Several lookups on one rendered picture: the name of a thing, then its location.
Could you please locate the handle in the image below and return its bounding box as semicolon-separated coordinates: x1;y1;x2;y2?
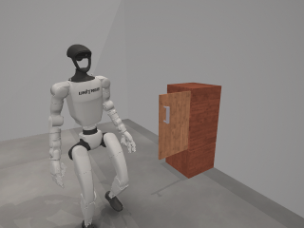
164;106;170;124

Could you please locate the right robot hand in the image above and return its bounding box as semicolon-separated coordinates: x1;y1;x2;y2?
49;160;67;189

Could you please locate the robot right upper arm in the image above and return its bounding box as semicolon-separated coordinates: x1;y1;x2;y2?
49;82;70;127

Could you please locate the humanoid robot head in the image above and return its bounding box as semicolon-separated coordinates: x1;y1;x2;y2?
66;44;95;83

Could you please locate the cupboard door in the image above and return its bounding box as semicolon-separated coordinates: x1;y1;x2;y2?
158;90;191;160

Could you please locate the left robot hand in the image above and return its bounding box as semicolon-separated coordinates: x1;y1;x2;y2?
121;131;136;153

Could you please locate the robot left upper arm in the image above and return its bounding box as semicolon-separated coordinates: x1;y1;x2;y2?
95;76;114;111

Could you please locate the robot left forearm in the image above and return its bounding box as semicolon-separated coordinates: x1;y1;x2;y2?
107;106;126;134

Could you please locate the robot right shin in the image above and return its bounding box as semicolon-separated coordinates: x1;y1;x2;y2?
80;194;96;227

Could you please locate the robot right forearm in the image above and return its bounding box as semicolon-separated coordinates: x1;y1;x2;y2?
47;116;62;161

